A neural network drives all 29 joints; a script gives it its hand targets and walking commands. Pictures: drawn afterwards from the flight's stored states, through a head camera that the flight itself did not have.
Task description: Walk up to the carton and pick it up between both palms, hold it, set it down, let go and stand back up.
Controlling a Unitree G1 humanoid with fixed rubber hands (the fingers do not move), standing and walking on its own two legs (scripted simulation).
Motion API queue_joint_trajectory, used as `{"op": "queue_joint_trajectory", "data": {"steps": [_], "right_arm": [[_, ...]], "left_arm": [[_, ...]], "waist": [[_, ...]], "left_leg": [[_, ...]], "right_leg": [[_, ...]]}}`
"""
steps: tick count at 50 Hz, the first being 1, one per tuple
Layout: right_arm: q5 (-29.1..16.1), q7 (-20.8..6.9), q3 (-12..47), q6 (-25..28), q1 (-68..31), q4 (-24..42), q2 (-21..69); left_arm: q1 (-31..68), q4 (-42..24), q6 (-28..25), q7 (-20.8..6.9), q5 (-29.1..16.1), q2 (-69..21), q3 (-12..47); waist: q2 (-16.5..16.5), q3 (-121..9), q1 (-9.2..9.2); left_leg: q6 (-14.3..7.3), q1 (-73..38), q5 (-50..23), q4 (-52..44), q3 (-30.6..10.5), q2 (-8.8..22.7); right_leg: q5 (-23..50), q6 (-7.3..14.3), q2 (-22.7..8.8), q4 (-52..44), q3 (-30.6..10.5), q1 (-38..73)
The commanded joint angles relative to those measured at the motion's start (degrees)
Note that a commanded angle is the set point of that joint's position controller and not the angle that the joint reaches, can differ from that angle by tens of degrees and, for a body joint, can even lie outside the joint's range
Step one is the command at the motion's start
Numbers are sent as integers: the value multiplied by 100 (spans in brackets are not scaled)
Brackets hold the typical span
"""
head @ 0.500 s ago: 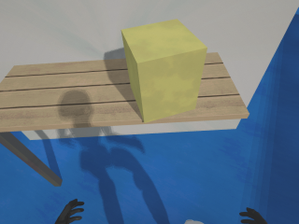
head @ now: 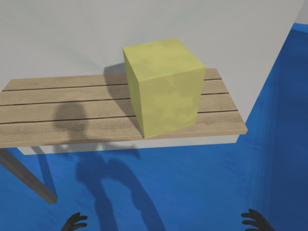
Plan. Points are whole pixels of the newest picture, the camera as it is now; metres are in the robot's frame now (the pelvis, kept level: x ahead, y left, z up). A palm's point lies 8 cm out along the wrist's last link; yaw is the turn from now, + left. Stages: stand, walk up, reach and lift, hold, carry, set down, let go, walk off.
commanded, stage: walk up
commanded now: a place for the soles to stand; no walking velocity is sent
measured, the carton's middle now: (160, 88) +0.59 -0.02 +0.06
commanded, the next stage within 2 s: none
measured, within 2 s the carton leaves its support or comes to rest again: neither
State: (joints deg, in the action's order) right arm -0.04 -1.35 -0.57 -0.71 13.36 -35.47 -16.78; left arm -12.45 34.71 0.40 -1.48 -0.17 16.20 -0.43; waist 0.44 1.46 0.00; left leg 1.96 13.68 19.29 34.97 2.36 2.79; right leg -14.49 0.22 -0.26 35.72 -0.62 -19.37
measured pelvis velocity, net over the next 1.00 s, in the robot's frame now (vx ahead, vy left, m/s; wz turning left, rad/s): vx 0.13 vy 0.00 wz -0.01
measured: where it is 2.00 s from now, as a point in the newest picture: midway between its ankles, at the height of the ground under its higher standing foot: outside the picture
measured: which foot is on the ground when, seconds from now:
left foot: down 0.00-0.36, up 0.38-0.66, down 0.68-1.00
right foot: down 0.00-0.70, up 0.72-0.92, down 0.94-1.00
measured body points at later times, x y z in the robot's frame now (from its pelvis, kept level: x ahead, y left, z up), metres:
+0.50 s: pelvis +0.06 -0.01 -0.01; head +0.05 -0.03 +0.44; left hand +0.12 +0.27 -0.11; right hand +0.12 -0.29 -0.13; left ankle +0.04 +0.11 -0.67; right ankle +0.06 -0.11 -0.73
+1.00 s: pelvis +0.13 +0.00 -0.02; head +0.14 +0.01 +0.43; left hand +0.25 +0.26 -0.13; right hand +0.25 -0.27 -0.11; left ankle +0.20 +0.12 -0.73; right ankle +0.17 -0.12 -0.73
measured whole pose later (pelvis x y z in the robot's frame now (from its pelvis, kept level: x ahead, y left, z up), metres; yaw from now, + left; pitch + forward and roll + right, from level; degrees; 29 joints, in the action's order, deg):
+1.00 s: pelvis +0.13 +0.00 -0.02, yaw -1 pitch -4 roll +0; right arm 0.3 0.5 -1.4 -1.7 15.2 -35.0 -16.8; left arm -16.8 36.5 0.7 -0.4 1.0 15.7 -1.2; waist 0.4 5.1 0.9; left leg -0.3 22.6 18.5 44.9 3.5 2.9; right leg -19.4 -0.2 -0.9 44.3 1.4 -19.3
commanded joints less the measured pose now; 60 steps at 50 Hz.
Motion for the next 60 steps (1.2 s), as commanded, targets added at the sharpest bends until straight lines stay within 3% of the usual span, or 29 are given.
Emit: {"op": "queue_joint_trajectory", "data": {"steps": [1, 7, 8, 10, 11, 12, 14, 16, 17, 18, 19, 20, 21, 26, 30, 33, 34, 35, 36, 38, 43, 46, 47, 48, 49, 50, 54, 56, 60], "right_arm": [[22, 27, -274, 134, -148, 501, -811], [26, 45, -276, 166, -4, 429, -848], [250, -7, -448, 222, 709, 337, -840], [311, 8, -601, 222, 937, 238, -1118], [334, 43, -637, 218, 863, 191, -1291], [352, 89, -631, 232, 697, 199, -1350], [368, 111, -540, 270, 480, 161, -1191], [293, 36, -448, 211, 14, 220, -1034], [261, -9, -294, 179, 62, 335, -583], [238, -36, -193, 179, 145, 582, -139], [335, 31, -336, 121, -24, 674, -607], [298, 31, -378, 111, 158, 578, -704], [263, 47, -378, 140, 232, 583, -686], [262, -37, -414, 157, 442, 548, -553], [239, -86, -436, 217, 582, 561, -299], [262, 37, -542, 320, 1380, 427, -526], [308, 116, -614, 340, 1596, 424, -903], [307, 205, -671, 308, 1655, 536, -1303], [185, 281, -699, 197, 1543, 470, -1333], [141, 354, -586, 147, 957, 559, -1104], [222, 323, -413, 163, 192, 608, -868], [100, 232, -324, 26, -335, 626, -943], [33, 184, -270, 10, -258, 637, -768], [-61, 130, -150, 21, 58, 674, -455], [-103, 144, -175, -15, 324, 624, -370], [19, 153, -264, -57, 361, 493, -585], [47, 105, -286, 129, 236, 473, -822], [-9, 99, -243, 186, 141, 436, -810], [3, 109, -171, 261, 287, 352, -753]], "left_arm": [[247, -559, -147, 26, -1, 875, -313], [152, -540, -152, 24, 24, 859, -329], [-513, -377, -149, -59, 193, 840, -472], [-217, -554, -99, -126, 221, 687, -502], [-103, -644, -117, -168, 183, 506, -470], [-103, -715, -156, -196, 187, 502, -463], [-370, -706, -242, -218, 197, 579, -523], [-1242, -470, -355, -178, 206, 591, -658], [-1914, -223, -414, -105, 269, 956, -819], [-2192, -283, -419, 9, 343, 1613, -874], [-2040, -159, -337, 113, 331, 1575, -843], [-1910, -190, -353, 164, 328, 1315, -750], [-1802, -200, -381, 207, 342, 1297, -682], [-1193, -145, -419, 258, 394, 1057, -522], [-953, -71, -361, 212, 288, 1146, -488], [-857, -129, -254, 152, 235, 859, -292], [-1142, -222, -237, 111, 197, 550, -173], [-1532, -309, -155, 97, 165, 370, -164], [-1415, -265, 58, 183, 220, 803, -301], [-1088, -321, 179, 206, 202, 852, -331], [-1173, -187, 77, 155, 149, 623, -333], [-1496, -88, -48, 112, 92, 573, -354], [-1371, -108, -85, 118, 122, 758, -405], [-1010, -211, -122, 140, 172, 1050, -456], [-457, -361, -99, 156, 71, 1425, -502], [20, -406, -84, 172, 17, 1264, -491], [58, -424, -83, 96, -55, 790, -260], [-98, -339, -88, 76, -21, 755, -252], [-33, -366, -166, 82, 5, 809, -221]], "waist": [[-40, -118, 6], [145, -262, 19], [178, -803, 50], [-435, 269, 263], [-937, 781, 326], [-1072, 1066, 329], [-848, 848, 139], [-665, 519, -393], [406, 281, -703], [1762, 305, -779], [827, 714, -694], [475, 891, -561], [522, 917, -524], [563, 743, -254], [929, 453, -89], [44, 38, 378], [-934, -255, 476], [-1620, -516, 462], [-1042, -316, 453], [-835, 172, 358], [-1073, 139, 83], [-1238, -181, -305], [-694, -132, -322], [235, -153, -193], [851, -126, 71], [597, 155, 171], [420, 294, 123], [268, 126, -20], [208, -385, -16]], "left_leg": [[-443, 214, -103, -831, -445, 410], [-439, 117, -241, -802, -384, 437], [-686, -185, 2319, -812, -361, 321], [-1161, -126, 3575, -1711, -1488, 1081], [-1483, -174, 3638, -2260, -2155, 1690], [-1692, -84, 3284, -2384, -2329, 1990], [-1583, 197, 2820, -2149, -1846, 1810], [-1095, 1590, 2635, -1090, -645, 1084], [-771, 2453, 2275, 607, 121, 428], [-331, 3060, 1811, 2457, 351, -388], [-352, 3062, 1585, 2844, -581, -52], [-275, 3042, 1198, 3140, -713, 63], [-225, 3177, 1003, 3347, -766, 158], [-101, 2352, 593, 2193, -618, 432], [-247, 813, -325, 966, -173, 177], [-470, -1192, -1320, -25, -49, -239], [-730, -1670, -895, -540, -1237, 586], [-1435, -1302, 11, -1631, -3633, 2146], [-1988, -742, 1006, -1896, -4106, 2406], [-1961, -203, 1277, -1937, -3488, 2114], [-1661, 763, 4, -1494, -1884, 1486], [-1100, 1526, -35, -773, -997, 1035], [-819, 1890, 243, -534, -869, 908], [-472, 2119, 722, 21, -463, 557], [-220, 1054, 938, 717, -57, -34], [-272, 224, 480, 924, -392, 53], [-417, 208, -36, -581, -864, 375], [-434, 628, 56, -861, -911, 435], [-433, 243, -1541, -707, -656, 453]], "right_leg": [[-91, 274, -536, -1048, -843, -4], [205, 281, -499, -966, -847, 104], [-2402, 419, -255, -701, -730, 260], [-2336, 178, 59, 160, -244, -1080], [-1393, 82, 182, 820, 155, -1552], [-958, 105, -95, 1020, -18, -1788], [-898, 150, -242, 639, -24, -1140], [-677, 235, -27, -334, 92, 1090], [-1320, 368, -352, -873, -831, 2152], [-3393, 908, -1726, -2366, -3714, 1896], [-3410, 1358, -2256, -2719, -4487, 1341], [-2484, 1389, -2157, -2422, -4009, 1417], [-1380, 1559, -2185, -2226, -3678, 1424], [75, 1644, -1986, -1963, -2093, 835], [925, 1300, -1493, -1485, -879, 102], [805, 720, -1008, -25, -226, -947], [220, 352, -587, 1148, 226, -1410], [-1813, -73, 120, 2629, 528, -1422], [-2476, -89, -20, 3316, 39, -1363], [-2031, -112, -180, 3679, -246, -1620], [-1817, -147, -385, 1843, -152, -427], [44, -14, -178, -72, 178, 1113], [403, 91, -198, -370, -69, 1392], [-293, 408, -926, -925, -1307, 1261], [-1921, 931, -1684, -1781, -2526, -292], [-2344, 1068, -1625, -1799, -2230, -1086], [-1296, 274, -701, -1198, -840, -756], [-692, 245, -591, -976, -739, -47], [1052, 275, -693, -679, -634, 609]]}}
